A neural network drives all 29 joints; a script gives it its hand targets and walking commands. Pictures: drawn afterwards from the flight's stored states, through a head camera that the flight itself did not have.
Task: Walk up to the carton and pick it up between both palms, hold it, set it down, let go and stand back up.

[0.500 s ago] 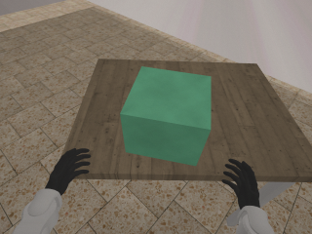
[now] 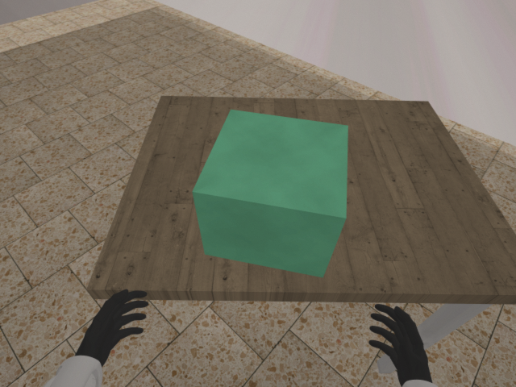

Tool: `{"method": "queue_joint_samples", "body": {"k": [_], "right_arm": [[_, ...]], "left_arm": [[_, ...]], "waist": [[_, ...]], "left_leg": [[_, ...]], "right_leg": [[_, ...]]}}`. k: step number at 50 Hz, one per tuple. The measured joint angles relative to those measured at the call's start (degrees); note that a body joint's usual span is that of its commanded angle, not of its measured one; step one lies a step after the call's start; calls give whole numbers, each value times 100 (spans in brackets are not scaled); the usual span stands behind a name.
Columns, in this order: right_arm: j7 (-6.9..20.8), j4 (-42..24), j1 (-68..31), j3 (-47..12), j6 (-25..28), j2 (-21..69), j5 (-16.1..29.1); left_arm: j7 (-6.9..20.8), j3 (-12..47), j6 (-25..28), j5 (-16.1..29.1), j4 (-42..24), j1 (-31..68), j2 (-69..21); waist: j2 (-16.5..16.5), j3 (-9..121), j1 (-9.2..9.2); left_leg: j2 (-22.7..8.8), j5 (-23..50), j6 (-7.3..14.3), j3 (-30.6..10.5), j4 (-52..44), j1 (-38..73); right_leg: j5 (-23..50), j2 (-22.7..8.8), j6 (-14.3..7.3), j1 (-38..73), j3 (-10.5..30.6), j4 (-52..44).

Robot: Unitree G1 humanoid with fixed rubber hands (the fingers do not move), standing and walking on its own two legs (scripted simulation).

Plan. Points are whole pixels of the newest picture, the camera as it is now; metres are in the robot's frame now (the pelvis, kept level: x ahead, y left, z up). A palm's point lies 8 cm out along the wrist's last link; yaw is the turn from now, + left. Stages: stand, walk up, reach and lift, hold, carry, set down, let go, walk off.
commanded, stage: set down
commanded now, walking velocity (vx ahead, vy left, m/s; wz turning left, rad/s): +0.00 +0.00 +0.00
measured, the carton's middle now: (275, 190) +0.45 -0.01 +0.05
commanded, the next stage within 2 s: let go in 0.56 s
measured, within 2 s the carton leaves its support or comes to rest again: neither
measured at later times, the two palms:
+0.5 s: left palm (110, 378) +0.15 +0.23 -0.06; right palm out of the picture +0.15 -0.22 -0.07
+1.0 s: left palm (122, 385) +0.15 +0.22 -0.08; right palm out of the picture +0.14 -0.24 -0.09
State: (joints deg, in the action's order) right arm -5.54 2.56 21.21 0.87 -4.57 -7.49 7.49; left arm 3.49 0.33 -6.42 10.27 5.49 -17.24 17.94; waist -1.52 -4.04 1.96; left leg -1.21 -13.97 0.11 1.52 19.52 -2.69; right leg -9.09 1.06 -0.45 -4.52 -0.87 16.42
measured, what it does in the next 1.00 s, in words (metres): stands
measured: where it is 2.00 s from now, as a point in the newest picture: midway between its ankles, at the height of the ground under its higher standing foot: outside the picture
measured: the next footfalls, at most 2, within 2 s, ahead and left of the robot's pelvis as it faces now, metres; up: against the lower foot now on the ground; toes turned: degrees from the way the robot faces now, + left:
none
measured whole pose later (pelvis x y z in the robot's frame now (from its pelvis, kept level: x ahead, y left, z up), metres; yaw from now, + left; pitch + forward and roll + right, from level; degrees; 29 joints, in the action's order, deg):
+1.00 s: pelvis -0.01 -0.01 +0.00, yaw +0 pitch -4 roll +0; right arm 1.3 43.4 9.1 2.9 11.2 -9.7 -2.1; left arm -1.2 0.9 -7.3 0.3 30.6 -9.5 12.3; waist -0.1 -5.2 0.8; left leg -1.8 -14.5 -0.9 2.0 22.3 -3.6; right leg -10.9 1.4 -1.3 -6.7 -0.9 21.7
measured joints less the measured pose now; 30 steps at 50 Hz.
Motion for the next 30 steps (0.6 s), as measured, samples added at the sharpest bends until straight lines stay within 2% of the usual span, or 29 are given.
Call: {"method": "queue_joint_samples", "body": {"k": [8, 30], "right_arm": [[101, 785, -195, -36, 373, 46, -230], [544, 3269, -786, 110, 1267, -146, -746]], "left_arm": [[-27, 53, 61, -151, 581, 82, -87], [-311, 72, 26, -836, 2037, 423, -468]], "waist": [[18, 1, -3], [53, -99, -81]], "left_leg": [[-1, 18, -14, 2, -5, -2], [-20, -14, -46, 39, 126, 28]], "right_leg": [[-17, 2, -12, -34, 7, 63], [-100, 13, -42, -66, 27, 306]]}}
